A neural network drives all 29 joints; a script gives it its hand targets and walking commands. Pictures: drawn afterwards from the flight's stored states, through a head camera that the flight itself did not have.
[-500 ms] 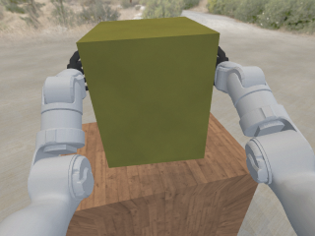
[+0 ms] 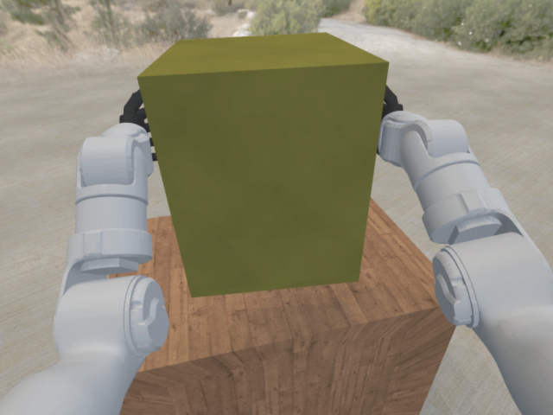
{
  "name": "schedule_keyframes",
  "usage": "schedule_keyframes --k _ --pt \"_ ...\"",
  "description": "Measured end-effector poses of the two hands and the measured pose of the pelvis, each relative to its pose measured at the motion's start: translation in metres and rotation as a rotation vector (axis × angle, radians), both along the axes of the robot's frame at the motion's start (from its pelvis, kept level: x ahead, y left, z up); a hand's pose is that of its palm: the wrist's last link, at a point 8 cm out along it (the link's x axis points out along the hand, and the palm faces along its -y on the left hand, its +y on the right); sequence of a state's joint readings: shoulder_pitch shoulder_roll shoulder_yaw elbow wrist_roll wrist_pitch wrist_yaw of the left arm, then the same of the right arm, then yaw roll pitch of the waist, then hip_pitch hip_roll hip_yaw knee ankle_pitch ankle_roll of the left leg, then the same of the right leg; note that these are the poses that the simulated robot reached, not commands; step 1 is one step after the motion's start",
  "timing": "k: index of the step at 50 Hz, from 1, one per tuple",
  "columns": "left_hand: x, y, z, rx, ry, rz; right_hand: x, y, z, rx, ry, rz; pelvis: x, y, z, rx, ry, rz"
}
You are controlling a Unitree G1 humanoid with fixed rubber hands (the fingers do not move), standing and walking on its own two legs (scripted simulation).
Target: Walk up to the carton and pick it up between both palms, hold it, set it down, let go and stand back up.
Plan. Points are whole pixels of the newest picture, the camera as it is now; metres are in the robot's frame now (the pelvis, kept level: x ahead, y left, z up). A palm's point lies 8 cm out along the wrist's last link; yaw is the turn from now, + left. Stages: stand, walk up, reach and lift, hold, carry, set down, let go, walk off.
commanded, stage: hold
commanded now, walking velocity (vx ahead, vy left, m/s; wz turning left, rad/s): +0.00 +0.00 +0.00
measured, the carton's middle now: (264, 154) +0.42 +0.00 +0.26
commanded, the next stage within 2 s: set down in 1.44 s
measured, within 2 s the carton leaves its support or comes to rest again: neither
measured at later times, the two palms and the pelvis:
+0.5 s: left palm (130, 137) +0.36 +0.17 +0.32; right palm (386, 125) +0.36 -0.16 +0.32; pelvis +0.00 +0.00 +0.00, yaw +0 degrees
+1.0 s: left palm (137, 137) +0.37 +0.16 +0.32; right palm (391, 129) +0.36 -0.17 +0.31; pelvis +0.00 +0.00 +0.00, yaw +0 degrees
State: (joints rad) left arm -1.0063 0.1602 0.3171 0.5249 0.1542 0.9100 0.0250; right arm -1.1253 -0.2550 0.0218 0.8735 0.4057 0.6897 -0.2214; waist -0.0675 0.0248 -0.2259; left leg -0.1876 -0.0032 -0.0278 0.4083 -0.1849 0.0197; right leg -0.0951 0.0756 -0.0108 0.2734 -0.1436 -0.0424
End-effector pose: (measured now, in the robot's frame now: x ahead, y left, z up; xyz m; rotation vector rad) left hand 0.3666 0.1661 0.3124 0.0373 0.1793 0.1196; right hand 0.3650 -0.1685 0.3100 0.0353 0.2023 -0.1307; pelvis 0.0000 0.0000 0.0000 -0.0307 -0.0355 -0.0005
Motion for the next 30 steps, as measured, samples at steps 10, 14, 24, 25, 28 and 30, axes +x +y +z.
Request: schedule_keyframes --k 10,14,24,25,28,30 --pt "-0.0017 -0.0017 0.0043 -0.006 -0.015 -0.002 -0.0026 -0.0016 0.0036 -0.009 -0.012 0.0 -0.0009 0.0 -0.0001 0.001 0.004 -0.005" --pt "-0.0026 -0.001 0.0062 -0.016 -0.011 0.002 -0.0029 -0.0009 0.0052 -0.001 -0.007 0.0 -0.0014 -0.0007 0.0001 0.002 0.0 -0.005" --pt "-0.0018 0.0042 0.0069 -0.013 -0.013 0.004 -0.0013 0.0042 0.0078 -0.018 -0.007 0.005 -0.0014 -0.0023 -0.0001 0.001 0.012 0.003" --pt "-0.0017 0.004 0.0067 -0.013 -0.014 0.003 -0.0013 0.0041 0.0082 -0.019 -0.008 0.004 -0.0014 -0.0023 -0.0001 0.001 0.012 0.004" --pt "-0.0005 0.0031 0.0048 -0.016 -0.008 0.001 -0.0007 0.0032 0.0076 -0.011 -0.002 0.0 -0.0017 -0.0024 -0.0001 0.001 0.012 0.004" --pt "0.0004 0.0022 0.003 -0.012 -0.003 -0.001 -0.0004 0.0022 0.0066 -0.009 0.004 -0.002 -0.0018 -0.0023 0.0 0.0 0.012 0.005"
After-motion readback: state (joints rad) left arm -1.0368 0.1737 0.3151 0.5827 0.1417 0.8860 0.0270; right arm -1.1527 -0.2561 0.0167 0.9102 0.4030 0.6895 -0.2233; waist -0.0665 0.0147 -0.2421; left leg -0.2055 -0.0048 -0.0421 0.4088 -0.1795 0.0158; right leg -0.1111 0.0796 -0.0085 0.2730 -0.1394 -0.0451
